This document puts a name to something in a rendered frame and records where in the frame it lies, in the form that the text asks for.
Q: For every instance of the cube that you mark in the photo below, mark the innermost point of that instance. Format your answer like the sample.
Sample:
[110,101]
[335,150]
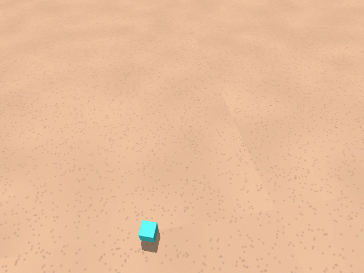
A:
[148,231]

